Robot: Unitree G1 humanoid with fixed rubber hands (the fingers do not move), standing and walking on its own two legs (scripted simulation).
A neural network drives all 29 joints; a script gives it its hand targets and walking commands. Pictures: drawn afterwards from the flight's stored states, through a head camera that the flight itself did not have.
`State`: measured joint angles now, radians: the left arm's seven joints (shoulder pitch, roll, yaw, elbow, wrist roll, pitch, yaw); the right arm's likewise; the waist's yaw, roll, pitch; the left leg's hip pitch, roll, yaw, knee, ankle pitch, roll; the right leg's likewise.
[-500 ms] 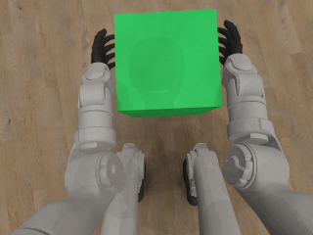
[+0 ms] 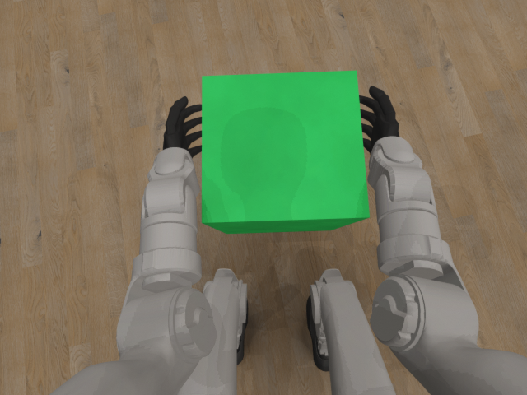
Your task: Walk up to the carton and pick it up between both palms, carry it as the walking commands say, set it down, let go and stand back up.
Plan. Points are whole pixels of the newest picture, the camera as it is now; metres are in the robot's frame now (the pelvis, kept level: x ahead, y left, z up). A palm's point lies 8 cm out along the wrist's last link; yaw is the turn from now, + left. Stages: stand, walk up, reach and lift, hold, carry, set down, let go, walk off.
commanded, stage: reach and lift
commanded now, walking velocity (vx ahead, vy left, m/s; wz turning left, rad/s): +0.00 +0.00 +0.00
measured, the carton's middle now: (278, 168) +0.44 +0.00 -0.12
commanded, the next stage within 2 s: none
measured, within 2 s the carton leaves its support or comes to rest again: neither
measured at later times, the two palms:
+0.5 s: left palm (161, 145) +0.43 +0.15 +0.03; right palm (405, 133) +0.43 -0.15 +0.03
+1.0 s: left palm (135, 139) +0.40 +0.15 +0.10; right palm (437, 123) +0.41 -0.15 +0.10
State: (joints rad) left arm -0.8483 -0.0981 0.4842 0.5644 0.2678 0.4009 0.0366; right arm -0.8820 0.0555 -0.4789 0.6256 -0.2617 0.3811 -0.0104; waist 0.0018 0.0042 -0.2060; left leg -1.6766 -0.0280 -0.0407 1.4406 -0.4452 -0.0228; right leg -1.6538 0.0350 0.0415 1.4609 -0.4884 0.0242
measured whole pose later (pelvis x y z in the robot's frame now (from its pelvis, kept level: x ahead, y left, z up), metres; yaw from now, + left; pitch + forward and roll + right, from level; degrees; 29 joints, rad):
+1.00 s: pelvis +0.03 +0.00 +0.13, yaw +0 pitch +24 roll +0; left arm -0.55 -0.19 0.46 0.44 0.34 0.39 -0.02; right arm -0.59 0.17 -0.46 0.48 -0.35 0.38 0.04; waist 0.00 0.00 -0.11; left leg -0.98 -0.02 -0.04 0.85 -0.28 -0.01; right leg -0.96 0.02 0.05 0.87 -0.32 0.01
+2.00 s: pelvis +0.06 +0.00 +0.19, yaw +0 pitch -4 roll +0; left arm -0.34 -0.17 0.29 0.32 0.31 0.66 -0.02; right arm -0.34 0.17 -0.30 0.33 -0.32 0.64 0.02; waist 0.01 0.00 0.00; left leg -0.14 -0.01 -0.05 0.38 -0.17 -0.01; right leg -0.13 0.01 0.05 0.40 -0.21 0.01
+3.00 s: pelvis +0.07 +0.00 +0.20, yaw +0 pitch -8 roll +0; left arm -0.29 -0.16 0.21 0.22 0.30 0.76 -0.01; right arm -0.29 0.16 -0.24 0.22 -0.30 0.74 0.02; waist 0.00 -0.01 0.05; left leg -0.04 -0.01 -0.05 0.33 -0.16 -0.01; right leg -0.02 0.01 0.06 0.34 -0.19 0.01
